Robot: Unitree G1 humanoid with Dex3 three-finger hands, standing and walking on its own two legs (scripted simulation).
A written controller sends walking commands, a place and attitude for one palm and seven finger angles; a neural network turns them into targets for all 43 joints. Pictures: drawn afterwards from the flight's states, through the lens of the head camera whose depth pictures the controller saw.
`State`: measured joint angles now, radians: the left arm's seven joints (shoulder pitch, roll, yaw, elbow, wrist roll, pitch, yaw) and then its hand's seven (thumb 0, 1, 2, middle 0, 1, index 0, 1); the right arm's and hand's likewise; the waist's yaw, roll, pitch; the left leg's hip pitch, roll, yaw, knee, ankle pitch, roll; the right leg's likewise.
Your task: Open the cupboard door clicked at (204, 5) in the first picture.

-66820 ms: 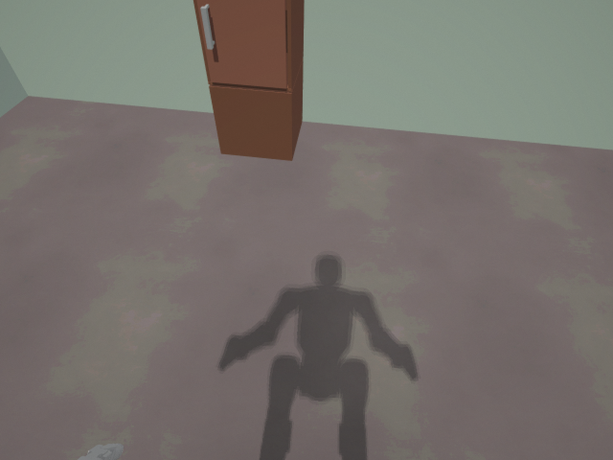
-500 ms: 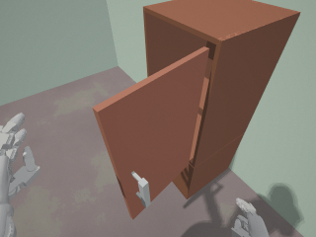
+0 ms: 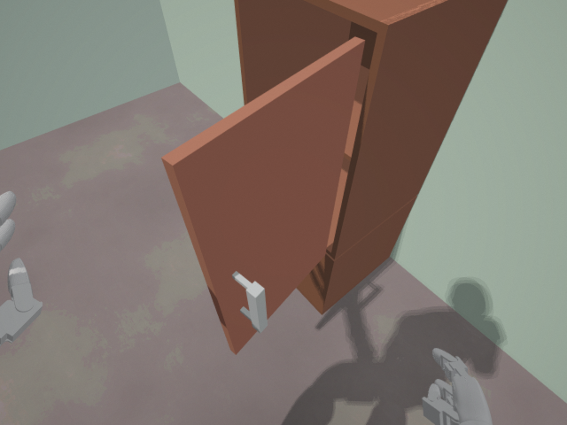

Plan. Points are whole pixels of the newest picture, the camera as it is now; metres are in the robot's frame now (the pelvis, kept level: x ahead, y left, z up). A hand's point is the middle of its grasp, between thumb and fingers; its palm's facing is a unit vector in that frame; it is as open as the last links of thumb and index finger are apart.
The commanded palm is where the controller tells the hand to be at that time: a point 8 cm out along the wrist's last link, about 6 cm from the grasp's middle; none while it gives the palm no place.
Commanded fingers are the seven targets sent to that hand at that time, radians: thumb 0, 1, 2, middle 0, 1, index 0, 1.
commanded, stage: step back with the hand held close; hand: left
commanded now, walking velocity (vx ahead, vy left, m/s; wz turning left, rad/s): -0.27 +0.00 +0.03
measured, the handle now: (249, 302) +0.33 +0.08 -0.10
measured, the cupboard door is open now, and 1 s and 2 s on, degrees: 100 100 100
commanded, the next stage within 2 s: stop stepping back and stand still in 0.80 s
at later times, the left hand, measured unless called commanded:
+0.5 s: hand out of the picture +0.13 +0.27 +0.16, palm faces +0.44 -0.77 -0.46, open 7.4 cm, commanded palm +0.04 +0.31 +0.18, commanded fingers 0.00 0.90 0.90 -0.20 -0.30 -0.20 -0.30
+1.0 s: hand out of the picture +0.03 +0.23 +0.17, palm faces +0.35 -0.79 -0.50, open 7.4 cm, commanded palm -0.04 +0.27 +0.18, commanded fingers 0.00 0.90 0.90 -0.20 -0.30 -0.20 -0.30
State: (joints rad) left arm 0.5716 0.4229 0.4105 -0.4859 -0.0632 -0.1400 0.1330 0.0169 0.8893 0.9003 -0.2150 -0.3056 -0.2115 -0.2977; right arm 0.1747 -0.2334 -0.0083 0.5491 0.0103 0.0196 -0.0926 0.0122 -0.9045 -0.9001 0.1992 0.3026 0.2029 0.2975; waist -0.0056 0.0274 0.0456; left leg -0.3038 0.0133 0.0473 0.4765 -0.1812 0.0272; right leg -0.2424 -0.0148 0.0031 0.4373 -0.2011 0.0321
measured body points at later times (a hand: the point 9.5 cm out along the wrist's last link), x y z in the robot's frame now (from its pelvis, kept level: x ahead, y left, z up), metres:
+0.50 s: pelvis -0.08 +0.00 -0.01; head -0.05 +0.03 +0.43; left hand +0.10 +0.31 +0.19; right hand +0.09 -0.24 -0.09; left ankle +0.04 +0.10 -0.74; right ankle -0.04 -0.14 -0.71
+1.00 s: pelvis -0.18 -0.03 -0.01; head -0.16 -0.01 +0.44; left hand +0.01 +0.27 +0.19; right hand +0.02 -0.26 -0.07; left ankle +0.00 +0.08 -0.74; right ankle -0.22 -0.12 -0.72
